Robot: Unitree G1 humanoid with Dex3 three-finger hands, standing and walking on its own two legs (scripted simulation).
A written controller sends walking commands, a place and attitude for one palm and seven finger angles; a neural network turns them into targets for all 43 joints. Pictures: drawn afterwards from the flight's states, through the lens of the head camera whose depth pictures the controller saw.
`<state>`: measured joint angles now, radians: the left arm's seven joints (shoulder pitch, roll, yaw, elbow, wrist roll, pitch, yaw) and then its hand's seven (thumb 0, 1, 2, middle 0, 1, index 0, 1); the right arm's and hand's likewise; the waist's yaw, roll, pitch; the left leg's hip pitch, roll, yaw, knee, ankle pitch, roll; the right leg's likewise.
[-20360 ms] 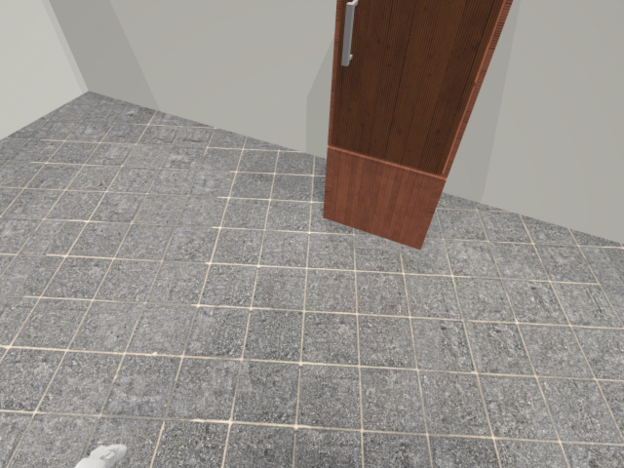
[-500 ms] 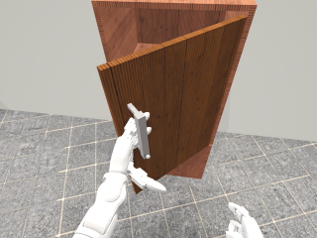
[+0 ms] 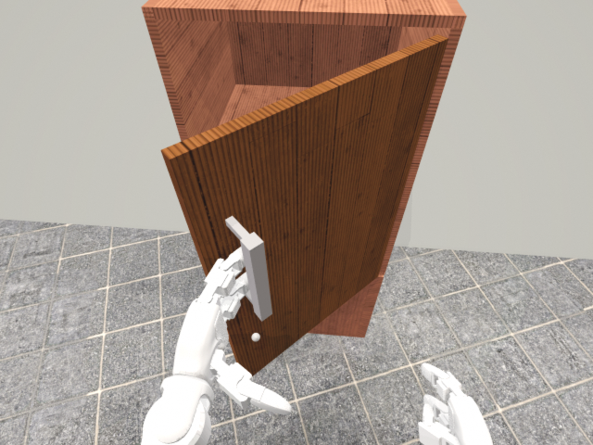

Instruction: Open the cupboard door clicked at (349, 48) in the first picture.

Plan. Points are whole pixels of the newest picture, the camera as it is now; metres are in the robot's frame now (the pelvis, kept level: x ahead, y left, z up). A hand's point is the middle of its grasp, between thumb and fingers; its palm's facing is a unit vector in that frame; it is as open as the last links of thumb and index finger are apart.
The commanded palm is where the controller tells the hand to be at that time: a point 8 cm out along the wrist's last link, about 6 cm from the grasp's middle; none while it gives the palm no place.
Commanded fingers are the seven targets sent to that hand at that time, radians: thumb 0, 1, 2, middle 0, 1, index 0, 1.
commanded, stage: slide the hand sideways off the handle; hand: left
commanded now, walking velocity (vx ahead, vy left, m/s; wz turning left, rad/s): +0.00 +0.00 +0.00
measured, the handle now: (249, 272) +0.31 +0.09 +0.09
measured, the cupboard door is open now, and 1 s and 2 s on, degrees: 44 44 44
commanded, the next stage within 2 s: draw the hand back to the body in 0.52 s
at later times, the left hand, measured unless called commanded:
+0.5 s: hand (199, 376) +0.19 +0.12 +0.08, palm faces +0.00 -1.00 -0.07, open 16.2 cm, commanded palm +0.16 +0.18 +0.08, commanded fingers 0.00 -0.50 0.30 -0.15 -0.30 -0.15 -0.30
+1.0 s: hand (150, 372) +0.18 +0.16 +0.11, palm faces -0.01 -1.00 -0.07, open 16.3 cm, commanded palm +0.15 +0.22 +0.12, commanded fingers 0.00 -0.50 0.30 -0.15 -0.30 -0.15 -0.30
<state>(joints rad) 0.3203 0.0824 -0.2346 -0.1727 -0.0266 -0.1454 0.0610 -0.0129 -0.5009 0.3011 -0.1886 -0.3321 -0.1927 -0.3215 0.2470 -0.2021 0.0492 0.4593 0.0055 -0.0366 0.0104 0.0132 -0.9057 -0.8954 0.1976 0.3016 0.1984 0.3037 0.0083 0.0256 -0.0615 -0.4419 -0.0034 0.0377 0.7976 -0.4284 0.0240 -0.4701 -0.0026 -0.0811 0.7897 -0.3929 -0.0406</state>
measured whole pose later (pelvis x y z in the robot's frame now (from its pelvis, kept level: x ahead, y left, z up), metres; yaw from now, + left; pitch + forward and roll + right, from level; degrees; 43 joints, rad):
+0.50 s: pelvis +0.01 -0.02 -0.01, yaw +2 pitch +7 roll +0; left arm 0.60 0.18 0.00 -0.33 -0.17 -0.25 -0.14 -0.01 -0.50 0.30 -0.16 -0.31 -0.17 -0.30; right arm 0.27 -0.23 0.03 0.45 0.02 -0.09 -0.03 0.01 -0.91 -0.90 0.20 0.30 0.20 0.30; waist 0.02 0.03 -0.10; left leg -0.53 0.01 0.00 0.88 -0.47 0.00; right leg -0.55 0.01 -0.12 0.87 -0.45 -0.06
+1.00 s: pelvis +0.00 +0.00 +0.00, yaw +1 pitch +3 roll -2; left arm 0.55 0.23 0.07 -0.38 -0.23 -0.13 -0.18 -0.01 -0.50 0.30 -0.15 -0.30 -0.16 -0.30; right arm 0.28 -0.23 0.06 0.49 0.05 -0.18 -0.06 0.01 -0.90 -0.90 0.20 0.30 0.20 0.30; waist 0.02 0.06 -0.09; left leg -0.45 0.00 0.00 0.84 -0.44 0.03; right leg -0.45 0.00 -0.11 0.78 -0.39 -0.03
